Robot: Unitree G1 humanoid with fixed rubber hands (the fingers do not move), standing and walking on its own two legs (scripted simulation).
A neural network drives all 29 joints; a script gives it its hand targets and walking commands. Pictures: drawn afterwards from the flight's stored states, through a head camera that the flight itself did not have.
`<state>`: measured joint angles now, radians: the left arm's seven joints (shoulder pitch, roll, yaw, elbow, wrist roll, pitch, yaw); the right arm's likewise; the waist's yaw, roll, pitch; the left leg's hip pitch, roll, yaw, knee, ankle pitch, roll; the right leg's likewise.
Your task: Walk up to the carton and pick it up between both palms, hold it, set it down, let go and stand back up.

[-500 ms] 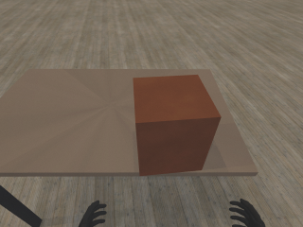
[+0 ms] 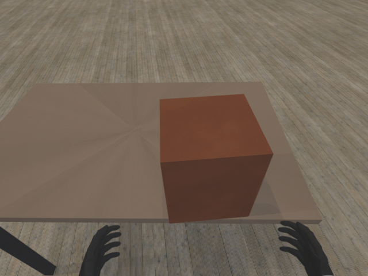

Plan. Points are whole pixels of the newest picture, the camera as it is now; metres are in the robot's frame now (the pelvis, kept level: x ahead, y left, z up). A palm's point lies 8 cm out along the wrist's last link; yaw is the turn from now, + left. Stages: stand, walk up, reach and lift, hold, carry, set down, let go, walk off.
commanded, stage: reach and lift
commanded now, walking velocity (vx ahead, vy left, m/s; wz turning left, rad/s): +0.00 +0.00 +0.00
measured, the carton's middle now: (205, 160) +0.40 -0.01 +0.04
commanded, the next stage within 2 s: none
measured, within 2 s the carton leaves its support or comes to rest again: neither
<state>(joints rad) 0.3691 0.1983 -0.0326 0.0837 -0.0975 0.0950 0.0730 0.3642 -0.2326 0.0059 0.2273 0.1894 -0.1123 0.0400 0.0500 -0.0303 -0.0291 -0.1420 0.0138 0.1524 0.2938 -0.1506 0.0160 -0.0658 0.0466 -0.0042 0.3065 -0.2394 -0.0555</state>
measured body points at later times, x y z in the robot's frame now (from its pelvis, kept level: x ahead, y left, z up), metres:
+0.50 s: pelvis +0.00 -0.03 +0.00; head -0.03 -0.03 +0.45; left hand +0.22 +0.21 +0.03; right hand +0.24 -0.21 +0.04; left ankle +0.01 +0.10 -0.75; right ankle -0.05 -0.08 -0.75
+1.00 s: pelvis -0.02 -0.01 +0.00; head -0.04 +0.00 +0.45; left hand +0.30 +0.22 +0.12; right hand +0.32 -0.18 +0.13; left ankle +0.01 +0.10 -0.75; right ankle -0.05 -0.08 -0.75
